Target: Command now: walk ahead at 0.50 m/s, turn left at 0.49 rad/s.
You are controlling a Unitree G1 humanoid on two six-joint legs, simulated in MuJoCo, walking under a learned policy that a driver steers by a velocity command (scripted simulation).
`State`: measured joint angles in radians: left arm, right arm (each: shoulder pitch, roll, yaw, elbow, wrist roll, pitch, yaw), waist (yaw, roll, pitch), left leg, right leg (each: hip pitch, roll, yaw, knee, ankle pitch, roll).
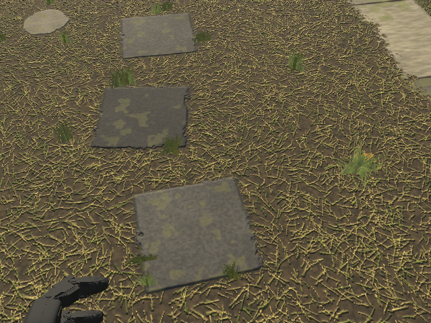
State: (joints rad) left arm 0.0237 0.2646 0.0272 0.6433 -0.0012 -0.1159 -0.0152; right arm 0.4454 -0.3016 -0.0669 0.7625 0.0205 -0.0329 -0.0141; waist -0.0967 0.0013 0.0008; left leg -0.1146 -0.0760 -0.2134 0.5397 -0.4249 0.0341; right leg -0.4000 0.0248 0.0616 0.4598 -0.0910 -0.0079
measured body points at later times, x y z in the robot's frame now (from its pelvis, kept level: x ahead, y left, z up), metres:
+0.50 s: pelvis +0.25 +0.06 -0.01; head +0.29 +0.08 +0.43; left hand +0.16 +0.34 -0.14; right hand +0.55 -0.09 -0.07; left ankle +0.34 +0.18 -0.73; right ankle +0.10 -0.12 -0.71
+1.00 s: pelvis +0.47 +0.11 +0.00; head +0.50 +0.11 +0.45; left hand +0.58 +0.39 -0.10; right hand +0.61 -0.14 -0.13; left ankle +0.34 +0.18 -0.72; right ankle +0.60 +0.04 -0.73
